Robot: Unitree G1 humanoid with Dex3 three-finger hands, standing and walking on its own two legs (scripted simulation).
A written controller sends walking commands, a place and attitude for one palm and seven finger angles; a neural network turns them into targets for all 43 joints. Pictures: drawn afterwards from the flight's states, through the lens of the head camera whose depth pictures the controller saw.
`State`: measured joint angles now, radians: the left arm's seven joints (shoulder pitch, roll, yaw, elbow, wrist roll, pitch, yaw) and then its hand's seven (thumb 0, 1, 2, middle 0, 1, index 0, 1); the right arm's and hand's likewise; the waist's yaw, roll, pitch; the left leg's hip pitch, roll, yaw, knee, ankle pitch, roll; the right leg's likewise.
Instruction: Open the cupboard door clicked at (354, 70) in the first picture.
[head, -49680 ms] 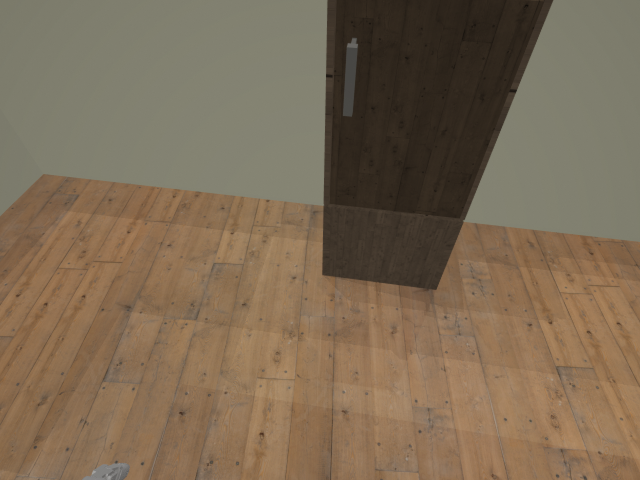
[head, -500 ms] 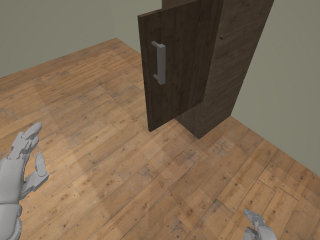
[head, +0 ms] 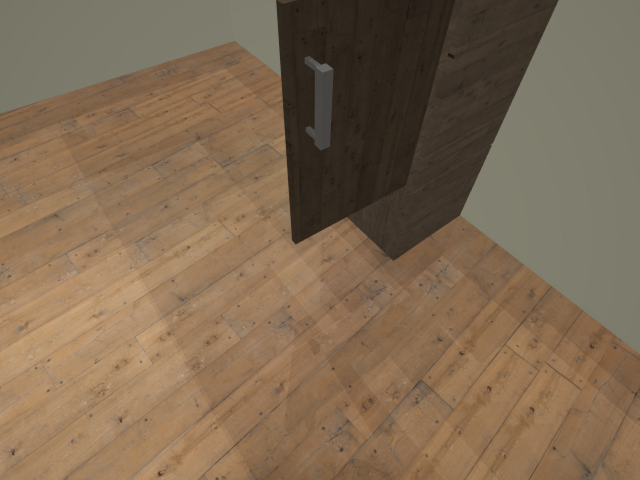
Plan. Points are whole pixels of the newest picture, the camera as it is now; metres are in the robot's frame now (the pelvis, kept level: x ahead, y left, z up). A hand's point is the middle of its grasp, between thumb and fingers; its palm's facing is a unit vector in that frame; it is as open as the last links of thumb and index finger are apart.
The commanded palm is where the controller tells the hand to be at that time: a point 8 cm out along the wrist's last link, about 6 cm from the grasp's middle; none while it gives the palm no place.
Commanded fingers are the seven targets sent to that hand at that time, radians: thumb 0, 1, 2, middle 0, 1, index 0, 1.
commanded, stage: let the arm hang, fingers relaxed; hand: left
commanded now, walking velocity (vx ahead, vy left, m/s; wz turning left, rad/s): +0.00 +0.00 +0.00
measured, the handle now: (316, 104) +0.71 +0.06 +0.06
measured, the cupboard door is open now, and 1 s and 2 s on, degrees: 88 88 88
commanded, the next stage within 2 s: look to check the result in 0.54 s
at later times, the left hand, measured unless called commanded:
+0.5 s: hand (156, 470) +0.14 +0.23 -0.13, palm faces -0.03 -0.94 -0.34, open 7.3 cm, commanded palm none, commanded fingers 0.00 0.90 0.90 -0.20 -0.30 -0.20 -0.30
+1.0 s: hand out of the picture +0.12 +0.23 -0.15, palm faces -0.03 -0.94 -0.34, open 7.4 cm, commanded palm none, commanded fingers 0.00 0.90 0.90 -0.20 -0.30 -0.20 -0.30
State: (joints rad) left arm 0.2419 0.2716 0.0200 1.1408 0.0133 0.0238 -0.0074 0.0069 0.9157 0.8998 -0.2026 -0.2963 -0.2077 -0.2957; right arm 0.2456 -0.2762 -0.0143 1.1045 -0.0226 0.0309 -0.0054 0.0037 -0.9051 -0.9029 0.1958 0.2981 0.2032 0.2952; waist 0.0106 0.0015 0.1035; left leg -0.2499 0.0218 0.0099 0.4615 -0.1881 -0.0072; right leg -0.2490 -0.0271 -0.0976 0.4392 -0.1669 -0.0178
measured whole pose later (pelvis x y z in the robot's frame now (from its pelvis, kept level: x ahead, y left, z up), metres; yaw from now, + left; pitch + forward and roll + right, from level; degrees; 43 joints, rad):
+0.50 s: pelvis +0.02 +0.00 +0.01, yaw +0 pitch -2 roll +0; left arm 0.04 0.31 0.01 1.10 0.01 -0.02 -0.01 0.00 0.91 0.90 -0.20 -0.30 -0.20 -0.30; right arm 0.09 -0.34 0.00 1.11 -0.02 0.00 0.01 0.00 -0.90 -0.90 0.20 0.30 0.20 0.30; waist -0.01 0.04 0.05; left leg -0.14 0.02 0.02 0.33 -0.16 -0.01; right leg -0.16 -0.03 -0.09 0.36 -0.16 -0.01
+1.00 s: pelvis +0.05 -0.01 +0.01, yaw -1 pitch -1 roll +0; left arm 0.10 0.32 0.01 1.15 0.01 -0.01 0.00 0.00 0.91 0.90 -0.20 -0.30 -0.21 -0.30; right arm 0.11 -0.34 0.00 1.13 -0.02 0.01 0.00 0.00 -0.90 -0.90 0.20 0.30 0.20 0.30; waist 0.00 0.03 0.08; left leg -0.10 0.04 0.02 0.30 -0.17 -0.03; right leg -0.12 0.00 -0.09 0.31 -0.17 -0.03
